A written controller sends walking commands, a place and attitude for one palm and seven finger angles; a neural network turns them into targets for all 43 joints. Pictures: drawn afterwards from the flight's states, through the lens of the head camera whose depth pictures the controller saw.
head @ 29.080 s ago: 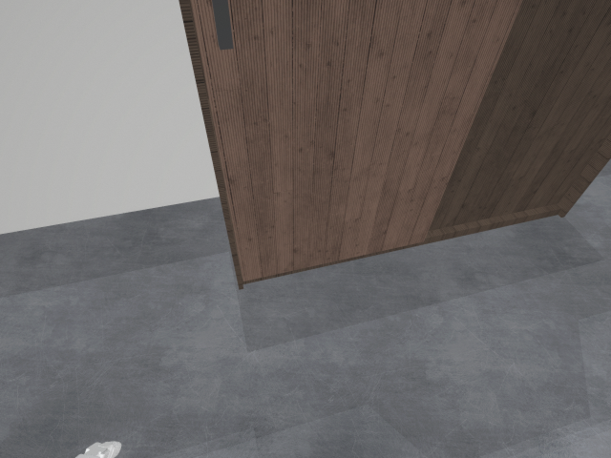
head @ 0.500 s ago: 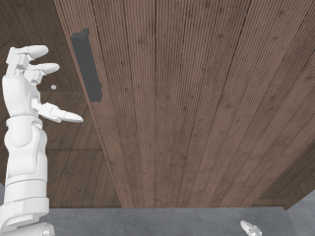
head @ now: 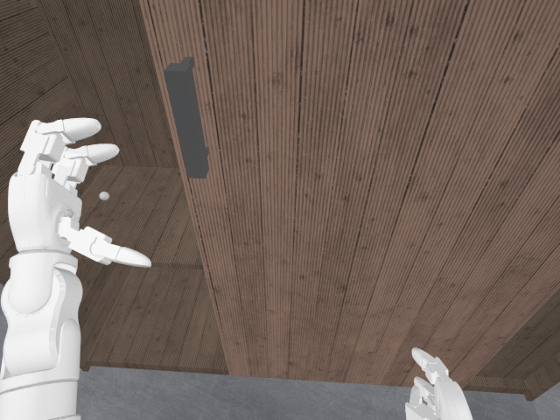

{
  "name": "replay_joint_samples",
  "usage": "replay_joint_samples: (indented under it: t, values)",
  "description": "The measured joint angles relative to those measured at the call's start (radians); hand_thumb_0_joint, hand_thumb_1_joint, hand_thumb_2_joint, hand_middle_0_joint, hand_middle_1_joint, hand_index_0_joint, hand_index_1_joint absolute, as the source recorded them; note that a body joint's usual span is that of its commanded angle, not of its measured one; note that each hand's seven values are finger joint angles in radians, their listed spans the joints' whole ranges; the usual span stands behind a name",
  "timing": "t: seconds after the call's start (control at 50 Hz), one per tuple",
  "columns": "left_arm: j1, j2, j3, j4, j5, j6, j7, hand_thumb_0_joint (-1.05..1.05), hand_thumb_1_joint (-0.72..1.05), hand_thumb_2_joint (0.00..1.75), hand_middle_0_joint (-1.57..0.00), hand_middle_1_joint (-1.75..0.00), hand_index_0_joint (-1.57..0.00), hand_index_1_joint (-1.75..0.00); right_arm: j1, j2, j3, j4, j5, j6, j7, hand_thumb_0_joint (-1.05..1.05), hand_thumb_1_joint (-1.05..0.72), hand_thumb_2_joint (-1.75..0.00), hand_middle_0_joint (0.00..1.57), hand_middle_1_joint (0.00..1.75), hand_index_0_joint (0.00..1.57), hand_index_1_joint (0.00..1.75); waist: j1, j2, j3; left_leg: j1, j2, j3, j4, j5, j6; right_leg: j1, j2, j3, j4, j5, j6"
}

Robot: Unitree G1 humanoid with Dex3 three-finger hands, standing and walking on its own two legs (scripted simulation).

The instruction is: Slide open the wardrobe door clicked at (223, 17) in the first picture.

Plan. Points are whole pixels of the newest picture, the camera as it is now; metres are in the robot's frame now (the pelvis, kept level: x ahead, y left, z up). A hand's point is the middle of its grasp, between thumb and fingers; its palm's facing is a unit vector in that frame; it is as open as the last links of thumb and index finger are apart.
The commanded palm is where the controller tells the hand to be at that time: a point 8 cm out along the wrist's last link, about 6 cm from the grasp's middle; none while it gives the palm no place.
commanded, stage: slip the hand off the handle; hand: left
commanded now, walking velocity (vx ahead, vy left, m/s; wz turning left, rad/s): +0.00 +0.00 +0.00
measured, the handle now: (193, 119) +0.43 +0.18 +0.25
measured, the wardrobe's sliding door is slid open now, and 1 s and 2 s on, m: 0.51 0.51 0.51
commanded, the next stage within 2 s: draw the hand back to the body in 0.14 s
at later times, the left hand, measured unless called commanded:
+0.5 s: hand (94, 236) +0.23 +0.24 +0.21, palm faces +0.07 -0.99 -0.10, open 14.7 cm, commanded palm +0.20 +0.28 +0.21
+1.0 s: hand (62, 264) +0.21 +0.27 +0.19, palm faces +0.45 -0.86 -0.24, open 13.3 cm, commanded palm +0.16 +0.30 +0.20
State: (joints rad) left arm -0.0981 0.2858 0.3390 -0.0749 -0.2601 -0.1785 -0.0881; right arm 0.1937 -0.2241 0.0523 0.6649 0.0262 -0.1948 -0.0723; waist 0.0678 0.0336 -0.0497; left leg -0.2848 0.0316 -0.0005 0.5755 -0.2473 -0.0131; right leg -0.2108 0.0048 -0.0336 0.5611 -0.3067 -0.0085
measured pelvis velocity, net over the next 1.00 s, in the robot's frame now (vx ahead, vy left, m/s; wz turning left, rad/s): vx -0.01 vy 0.01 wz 0.01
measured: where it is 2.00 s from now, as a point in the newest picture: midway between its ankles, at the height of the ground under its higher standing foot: outside the picture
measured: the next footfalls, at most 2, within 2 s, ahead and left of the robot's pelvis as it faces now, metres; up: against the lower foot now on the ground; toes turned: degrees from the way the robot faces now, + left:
none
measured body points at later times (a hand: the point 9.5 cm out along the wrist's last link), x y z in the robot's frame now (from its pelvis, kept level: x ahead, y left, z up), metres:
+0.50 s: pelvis +0.01 +0.00 +0.00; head -0.05 -0.02 +0.45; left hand +0.22 +0.29 +0.22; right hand +0.21 -0.21 -0.05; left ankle +0.04 +0.13 -0.73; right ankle +0.00 -0.11 -0.73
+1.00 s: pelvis -0.01 +0.01 +0.01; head -0.04 +0.00 +0.46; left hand +0.18 +0.31 +0.20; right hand +0.19 -0.20 -0.06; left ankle +0.04 +0.13 -0.73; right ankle +0.00 -0.11 -0.73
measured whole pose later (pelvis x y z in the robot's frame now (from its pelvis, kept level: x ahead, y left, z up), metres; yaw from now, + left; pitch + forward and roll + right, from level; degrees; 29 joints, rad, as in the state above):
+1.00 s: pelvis -0.01 +0.01 +0.01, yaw +0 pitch -6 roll -1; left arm 0.26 0.33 0.33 -0.34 -0.13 -0.05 0.06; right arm 0.19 -0.23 0.05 0.68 0.00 -0.20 -0.08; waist 0.08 0.04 0.02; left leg -0.19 0.03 0.00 0.49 -0.20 0.00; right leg -0.09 0.00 -0.04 0.44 -0.24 0.00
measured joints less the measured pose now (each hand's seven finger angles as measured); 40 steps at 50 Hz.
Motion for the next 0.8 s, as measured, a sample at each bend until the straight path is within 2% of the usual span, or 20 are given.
replay_joint_samples:
  t: [0.22,0.3,0.4,0.46,0.52,0.58,0.66,0.78,0.8]
  values:
    - [0.134,-0.017,-0.017,-0.170,-0.023,0.027,-0.015,-0.01,-0.56,0.20,-0.25,-1.15,-0.25,-1.15,0.000,0.004,0.012,-0.001,-0.009,-0.019,0.000,0.02,-0.90,-0.90,0.21,0.30,0.21,0.30,0.015,0.000,0.008,0.020,-0.007,-0.005,-0.001,-0.004,0.002,0.024,-0.007,-0.006,-0.001,-0.007,0.002]
    - [0.135,-0.013,-0.021,-0.177,-0.022,0.053,-0.021,-0.01,-0.56,0.20,-0.25,-1.15,-0.25,-1.15,0.002,0.003,0.016,0.009,-0.005,-0.019,-0.008,0.02,-0.90,-0.90,0.21,0.30,0.21,0.30,0.019,-0.001,0.009,0.023,-0.009,-0.011,0.000,-0.004,0.002,0.030,-0.008,-0.011,-0.003,-0.008,0.002]
    - [0.160,0.061,-0.016,-0.187,-0.036,0.287,-0.120,-0.01,-0.56,0.20,-0.25,-1.15,-0.25,-1.15,0.008,-0.005,0.029,-0.002,0.022,0.002,-0.029,0.02,-0.90,-0.90,0.21,0.30,0.21,0.30,0.015,0.012,0.002,0.053,-0.008,-0.008,-0.030,0.006,0.003,0.059,-0.006,-0.009,-0.037,0.006,0.003]
    - [0.170,0.110,0.016,-0.188,-0.083,0.427,-0.187,-0.01,-0.56,0.20,-0.25,-1.15,-0.25,-1.15,0.004,-0.015,0.036,-0.009,0.037,0.003,-0.038,0.02,-0.90,-0.90,0.21,0.30,0.21,0.30,0.009,0.021,-0.004,0.069,-0.007,-0.007,-0.045,0.011,0.004,0.076,-0.005,-0.008,-0.054,0.013,0.004]
    - [0.173,0.130,0.058,-0.191,-0.128,0.506,-0.224,-0.01,-0.56,0.20,-0.25,-1.15,-0.25,-1.15,-0.002,-0.027,0.037,-0.018,0.046,-0.008,-0.037,0.02,-0.90,-0.90,0.21,0.30,0.21,0.30,0.007,0.027,-0.013,0.077,-0.007,-0.008,-0.049,0.012,0.004,0.087,-0.005,-0.009,-0.062,0.016,0.004]
    - [0.180,0.112,0.077,-0.210,-0.140,0.511,-0.224,-0.01,-0.56,0.20,-0.25,-1.15,-0.25,-1.15,-0.006,-0.038,0.030,-0.028,0.050,-0.023,-0.027,0.02,-0.90,-0.90,0.20,0.30,0.21,0.30,0.012,0.030,-0.020,0.079,-0.008,-0.010,-0.044,0.010,0.004,0.092,-0.006,-0.011,-0.061,0.015,0.005]
    - [0.200,0.083,0.064,-0.235,-0.130,0.514,-0.220,-0.01,-0.56,0.20,-0.25,-1.15,-0.25,-1.15,-0.014,-0.044,0.025,-0.037,0.050,-0.027,-0.021,0.02,-0.90,-0.90,0.20,0.30,0.21,0.30,0.018,0.027,-0.024,0.078,-0.010,-0.014,-0.038,0.011,0.005,0.092,-0.008,-0.015,-0.054,0.013,0.006]
    - [0.218,0.094,0.055,-0.225,-0.107,0.523,-0.213,-0.01,-0.52,0.21,-0.25,-1.13,-0.25,-1.13,-0.022,-0.035,0.031,-0.041,0.046,-0.021,-0.029,0.02,-0.90,-0.90,0.20,0.30,0.21,0.30,0.020,0.017,-0.007,0.076,-0.007,-0.021,-0.033,0.016,0.002,0.093,-0.003,-0.021,-0.052,0.019,0.003]
    - [0.224,0.099,0.045,-0.234,-0.069,0.493,-0.176,-0.01,-0.51,0.22,-0.25,-1.12,-0.25,-1.12,-0.023,-0.032,0.028,-0.040,0.035,-0.025,-0.028,0.02,-0.90,-0.90,0.20,0.30,0.21,0.30,0.019,0.018,0.000,0.077,-0.004,-0.023,-0.032,0.017,0.002,0.097,-0.001,-0.022,-0.057,0.021,0.002]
